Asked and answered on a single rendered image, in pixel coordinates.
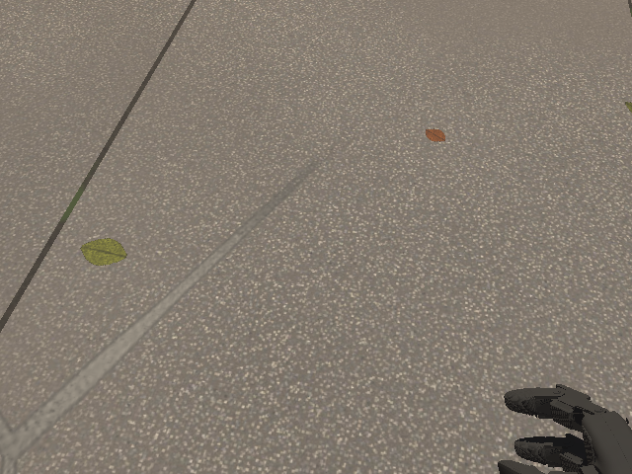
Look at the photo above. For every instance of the right robot hand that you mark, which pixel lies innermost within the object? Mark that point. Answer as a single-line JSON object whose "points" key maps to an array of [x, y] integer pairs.
{"points": [[607, 444]]}

